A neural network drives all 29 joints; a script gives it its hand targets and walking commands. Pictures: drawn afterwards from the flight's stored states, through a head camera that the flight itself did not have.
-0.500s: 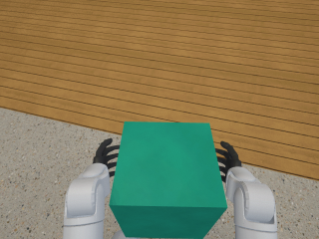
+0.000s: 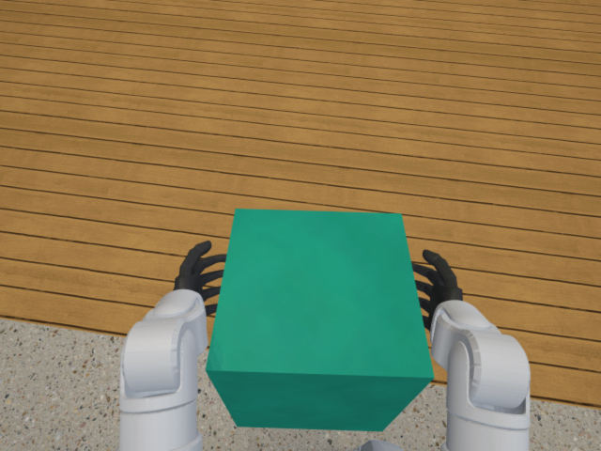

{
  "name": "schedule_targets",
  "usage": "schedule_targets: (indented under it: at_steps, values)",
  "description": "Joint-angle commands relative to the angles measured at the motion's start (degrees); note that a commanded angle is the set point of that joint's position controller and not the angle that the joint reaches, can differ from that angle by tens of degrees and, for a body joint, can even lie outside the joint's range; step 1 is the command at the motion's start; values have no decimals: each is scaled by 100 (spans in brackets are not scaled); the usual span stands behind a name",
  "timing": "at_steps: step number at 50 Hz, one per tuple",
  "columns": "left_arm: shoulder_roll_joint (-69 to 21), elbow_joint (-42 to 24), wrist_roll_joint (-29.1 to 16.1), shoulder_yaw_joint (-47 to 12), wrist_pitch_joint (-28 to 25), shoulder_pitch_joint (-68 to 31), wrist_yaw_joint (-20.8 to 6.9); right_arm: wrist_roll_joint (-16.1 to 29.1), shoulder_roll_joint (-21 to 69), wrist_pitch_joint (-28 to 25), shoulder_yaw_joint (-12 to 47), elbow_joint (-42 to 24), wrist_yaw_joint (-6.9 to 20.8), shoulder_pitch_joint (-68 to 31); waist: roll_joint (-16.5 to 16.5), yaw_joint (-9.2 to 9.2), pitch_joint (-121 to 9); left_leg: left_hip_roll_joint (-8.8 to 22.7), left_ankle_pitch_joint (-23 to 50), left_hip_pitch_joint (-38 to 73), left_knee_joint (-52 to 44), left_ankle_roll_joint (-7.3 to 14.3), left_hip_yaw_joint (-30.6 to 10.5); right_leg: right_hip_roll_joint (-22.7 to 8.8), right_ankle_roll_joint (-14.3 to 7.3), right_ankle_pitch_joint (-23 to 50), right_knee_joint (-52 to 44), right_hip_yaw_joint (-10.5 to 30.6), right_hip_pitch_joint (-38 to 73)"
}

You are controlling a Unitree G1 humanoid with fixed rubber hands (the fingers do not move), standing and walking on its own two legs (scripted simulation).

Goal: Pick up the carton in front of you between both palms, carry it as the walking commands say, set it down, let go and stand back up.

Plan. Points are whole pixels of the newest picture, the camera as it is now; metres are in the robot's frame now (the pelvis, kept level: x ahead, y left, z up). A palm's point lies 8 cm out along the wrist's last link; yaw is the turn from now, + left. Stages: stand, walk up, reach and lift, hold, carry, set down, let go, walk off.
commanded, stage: carry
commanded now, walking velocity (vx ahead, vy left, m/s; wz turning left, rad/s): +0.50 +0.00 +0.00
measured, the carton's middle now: (313, 327) +0.28 +0.00 +0.00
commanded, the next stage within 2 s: none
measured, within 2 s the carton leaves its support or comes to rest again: neither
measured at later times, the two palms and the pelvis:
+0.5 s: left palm (240, 73) +0.68 +0.13 +0.14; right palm (406, 74) +0.71 -0.17 +0.13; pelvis +0.32 -0.05 -0.01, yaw +3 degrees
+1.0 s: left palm out of the picture +1.06 +0.12 +0.13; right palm (383, 4) +1.04 -0.18 +0.13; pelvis +0.66 -0.01 +0.01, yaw +1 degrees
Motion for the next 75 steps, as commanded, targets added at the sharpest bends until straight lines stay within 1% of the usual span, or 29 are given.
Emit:
schedule_targets:
  at_steps: [1, 9, 12, 13, 14, 15, 16, 19, 29, 33, 35, 36, 37, 38, 42, 50, 52, 54, 55, 56, 57, 58, 60, 61, 63, 66, 72, 74, 75]
  values:
    - [-5326, -448, -2286, -4210, -71, -2443, -1362, 2423, 5238, -71, 4098, -576, 1569, -2685, 759, 71, -1555, 1365, 1246, 1626, -899, 304, -1081, -42, 132, 424, -908, -231, -460]
    - [-4214, -925, -2623, -4172, 336, -3818, -1248, 2386, 4112, 223, 3848, -789, 1301, -3648, 927, 0, -962, 1172, 2326, 1939, -461, 191, -501, 219, -92, 1305, -2628, -660, -71]
    - [-3725, -413, -2693, -3902, 535, -4449, -1192, 2415, 3572, 443, 3760, -532, 1152, -4530, 644, 267, -1588, 805, 3279, 1518, 1529, -93, 33, 784, -242, 881, -3047, -1134, 1861]
    - [-3552, -207, -2691, -3737, 595, -4656, -1168, 2464, 3417, 527, 3715, -431, 1113, -4932, 168, 478, -2030, 612, 2205, 702, 2757, -196, 12, 397, -220, 480, -3006, -640, 3035]
    - [-3282, 11, -2645, -3527, 651, -4907, -1135, 2557, 3454, 640, 3691, -323, 1083, -5294, -1107, 492, -2449, 19, 522, -819, 4396, -393, -192, -1170, -854, -227, -3448, 2052, 4045]
    - [-3355, 205, -2748, -3449, 701, -5152, -1116, 2622, 3498, 712, 3615, -201, 1056, -5656, -1997, 647, -2484, -565, -1820, -2196, 5564, -385, -784, -1659, -1424, -89, -4163, 3613, 4633]
    - [-3501, 218, -2876, -3415, 756, -5495, -1116, 2677, 3679, 740, 3551, -8, 1026, -5999, -1620, 501, -2398, -169, -1795, -2635, 6235, -143, -1332, -1677, -1399, 346, -3977, 3158, 4573]
    - [-4199, 384, -3154, -3375, 785, -6531, -1157, 2743, 4180, 749, 3291, 454, 966, -6686, -411, 430, -2327, 316, -1033, -2717, 5739, 14, -1465, -1234, -1046, 1627, -3679, 1784, 3781]
    - [-4844, 1650, -3135, -2815, 708, -8139, -1189, 2512, 4853, 604, 2785, 1834, 800, -8087, -653, 575, -2198, 186, -184, -3693, 3693, -146, -824, -738, -1198, 2999, -3467, 634, 4356]
    - [-5007, 2025, -3012, -2588, 703, -8220, -1168, 2393, 4957, 629, 2521, 2215, 829, -8162, -814, 600, -2015, -212, 312, -2774, 1983, 8, -319, -502, -929, 4203, -3174, 153, 4325]
    - [-5090, 2133, -2936, -2496, 698, -8140, -1152, 2313, 5010, 635, 2389, 2383, 865, -7993, -994, 181, -2334, -649, 542, -1043, 1214, 173, 28, -402, -573, 5573, -2124, -302, 3879]
    - [-5139, 2169, -2887, -2492, 684, -8115, -1152, 2280, 5030, 613, 2328, 2420, 890, -7910, -691, -196, -2851, -478, 942, 443, 917, 255, -114, -259, -361, 4818, -1123, -502, 3262]
    - [-5271, 2124, -2878, -2540, 689, -8198, -1162, 2227, 4984, 564, 2257, 2408, 904, -7870, 530, -389, -3640, 986, 1759, 2517, 1441, 830, -2181, 25, -67, 2733, 406, -224, 1574]
    - [-5386, 2128, -2868, -2547, 690, -8148, -1159, 2245, 5014, 531, 2245, 2480, 914, -7765, 1966, -507, -4266, 1922, 2461, 4066, 911, 1666, -4449, 1046, 122, -1404, 2173, 190, -294]
    - [-5272, 1351, -2535, -2469, 533, -8228, -929, 2778, 5577, 408, 2730, 1105, 993, -8482, 411, -440, -3177, 1479, 2380, 3393, 981, 1026, -3308, 431, -261, -1109, 2439, 694, -1843]
    - [-4352, 722, -2007, -2864, 397, -7301, -657, 3051, 4956, 355, 3338, 189, 1037, -8165, 696, -308, -2893, 1141, 2302, 2546, 514, 817, -2092, 395, -139, -698, -389, 53, -1240]
    - [-4222, 921, -2012, -2925, 458, -7207, -684, 3002, 4772, 435, 3338, 511, 1100, -7958, 850, -240, -2729, 954, 2804, 2116, 588, 596, -1546, 710, -174, -389, -1440, -485, -353]
    - [-4236, 1299, -2069, -2944, 521, -7099, -763, 2935, 4687, 506, 3294, 912, 1154, -7830, 948, 156, -2878, 892, 4341, 1685, 1479, 296, -1023, 1157, -283, -50, -2245, -1012, 1150]
    - [-4265, 1513, -2135, -2928, 532, -7129, -826, 2877, 4660, 535, 3264, 1146, 1178, -7728, 737, 464, -3239, 776, 4269, 1116, 2400, 30, -726, 1115, -424, 328, -2609, -923, 2558]
    - [-4379, 1724, -2222, -2899, 544, -6993, -904, 2832, 4612, 555, 3213, 1332, 1205, -7871, 330, 821, -3575, 616, 2451, 19, 3353, -149, -793, 256, -532, -106, -2701, 318, 3964]
    - [-4380, 1895, -2263, -2880, 506, -7090, -963, 2788, 4806, 592, 3112, 1437, 1240, -7780, -1728, 691, -4056, -285, -643, -1741, 4887, -421, -994, -1296, -1515, 523, -3247, 3645, 5165]
    - [-4643, 1932, -2446, -2943, 530, -7199, -1033, 2713, 4757, 599, 3038, 1571, 1258, -8001, -1846, 738, -3649, -613, -1979, -2823, 6150, -326, -1438, -1426, -1896, 1502, -3471, 4315, 5372]
    - [-5213, 1661, -2910, -3098, 565, -7838, -1180, 2545, 4935, 559, 2781, 1780, 1196, -7964, -402, 816, -3079, -262, -1704, -3686, 6604, -166, -1628, -1201, -1601, 3068, -2823, 2997, 5176]
    - [-5422, 1494, -3127, -3182, 553, -8185, -1226, 2430, 4978, 541, 2681, 1831, 1134, -7987, -214, 779, -2883, -122, -1542, -3787, 6208, -125, -1584, -1064, -1369, 3143, -2853, 2621, 4989]
    - [-5630, 1224, -3446, -3231, 534, -8648, -1267, 2186, 4918, 500, 2470, 1843, 984, -7917, -348, 711, -2915, -58, -1323, -3577, 5566, -103, -1509, -895, -1119, 2580, -3056, 2255, 4818]
    - [-5578, 1095, -3609, -3154, 551, -8872, -1268, 1859, 4653, 466, 2271, 1852, 780, -7788, -519, 722, -2824, -98, -1418, -3624, 4839, -173, -1256, -963, -1252, 2347, -3321, 1968, 4701]
    - [-5319, 2133, -3411, -2794, 675, -8459, -1326, 1646, 4347, 601, 2114, 2379, 694, -7642, -1041, 523, -2276, -450, -717, -1638, 2049, -172, -322, -568, -896, 2789, -3442, 633, 3207]
    - [-5346, 2501, -3287, -2660, 696, -8368, -1330, 1765, 4481, 624, 2103, 2677, 774, -7671, -743, -42, -2696, -785, -271, 405, 1376, 32, 134, -437, -561, 3986, -2156, -10, 2552]
    - [-5321, 2614, -3197, -2598, 697, -8388, -1330, 1878, 4545, 618, 2091, 2815, 829, -7666, -309, -375, -3125, -338, -459, 1806, 1377, 128, -517, -279, -331, 3023, -1090, -136, 1755]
